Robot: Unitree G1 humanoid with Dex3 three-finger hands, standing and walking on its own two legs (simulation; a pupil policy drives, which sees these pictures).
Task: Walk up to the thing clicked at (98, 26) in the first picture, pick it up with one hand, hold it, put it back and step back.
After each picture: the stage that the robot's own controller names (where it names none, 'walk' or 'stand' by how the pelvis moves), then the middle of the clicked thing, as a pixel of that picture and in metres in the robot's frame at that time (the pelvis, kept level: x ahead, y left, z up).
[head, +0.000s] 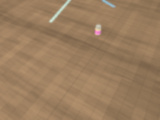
stand; (98, 29) +1.60 -0.18 -0.72
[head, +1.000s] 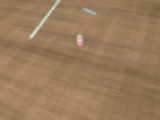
walk; (79, 40) +1.48 +0.16 -0.70
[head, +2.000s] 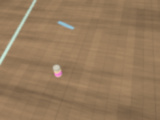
walk; (57, 70) +0.92 +0.34 -0.71
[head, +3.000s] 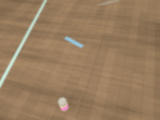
walk; (63, 104) +0.57 +0.26 -0.71
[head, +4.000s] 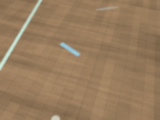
stand; out of the picture +0.41 +0.22 -0.70
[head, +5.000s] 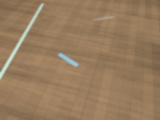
stand; out of the picture +0.37 +0.21 -0.72
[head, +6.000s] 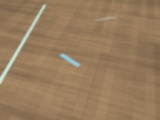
stand; out of the picture +0.37 +0.22 -0.73
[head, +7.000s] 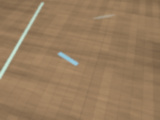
stand; out of the picture +0.36 +0.23 -0.73
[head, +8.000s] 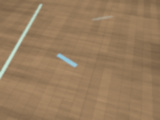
stand; out of the picture +0.36 +0.23 -0.73
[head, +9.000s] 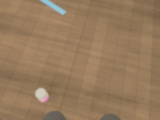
go down; (42, 95) +0.39 +0.24 -0.55
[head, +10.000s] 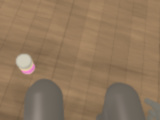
go down; (26, 64) +0.43 +0.28 -0.31
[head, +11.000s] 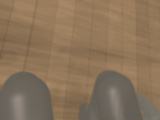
close in; out of the picture +0.40 +0.31 -0.25
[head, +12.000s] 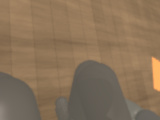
close; out of the picture +0.39 +0.33 -0.21
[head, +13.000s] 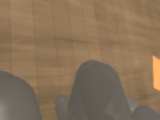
lift; out of the picture +0.38 +0.33 -0.22
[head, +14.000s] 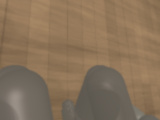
lift; out of the picture +0.34 +0.31 -0.19
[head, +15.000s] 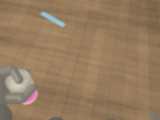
lift; (23, 87) +0.32 +0.21 +0.00
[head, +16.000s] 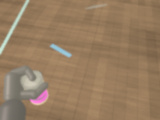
hold; (35, 88) +0.33 +0.18 +0.01
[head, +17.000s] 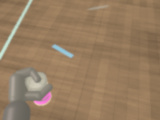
hold; (39, 89) +0.33 +0.17 +0.00
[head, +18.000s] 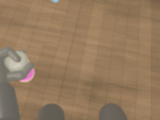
crouch; (21, 67) +0.39 +0.23 -0.08
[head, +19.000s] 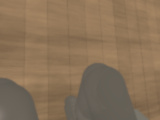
lower; out of the picture +0.39 +0.32 -0.22
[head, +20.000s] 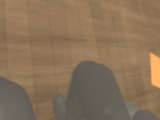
lower; out of the picture +0.38 +0.34 -0.22
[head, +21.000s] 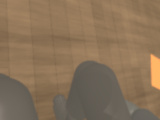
lower; out of the picture +0.38 +0.34 -0.22
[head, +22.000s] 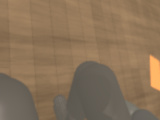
lower; out of the picture +0.38 +0.34 -0.22
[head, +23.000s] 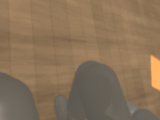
loosen; out of the picture +0.38 +0.34 -0.22
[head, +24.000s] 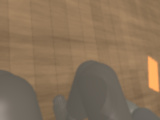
withdraw; out of the picture +0.37 +0.33 -0.22
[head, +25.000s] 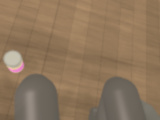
walk; (14, 62) +0.40 +0.29 -0.29
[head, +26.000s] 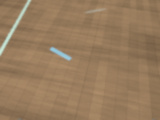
stand; out of the picture +0.35 +0.21 -0.65
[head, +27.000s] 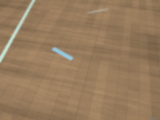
stand; out of the picture +0.37 +0.23 -0.67
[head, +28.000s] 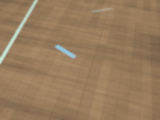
stand; out of the picture +0.37 +0.23 -0.68
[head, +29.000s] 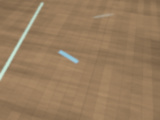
walk; out of the picture +0.38 +0.22 -0.72
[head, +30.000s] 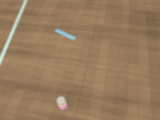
walk; (61, 102) +0.51 +0.23 -0.71
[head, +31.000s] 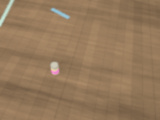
walk; (54, 68) +0.80 +0.22 -0.71
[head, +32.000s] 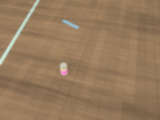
stand; (63, 68) +0.96 +0.22 -0.71
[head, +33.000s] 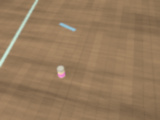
stand; (61, 71) +0.95 +0.24 -0.73
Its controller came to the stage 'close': yes
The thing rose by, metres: 0.71
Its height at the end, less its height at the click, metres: +0.00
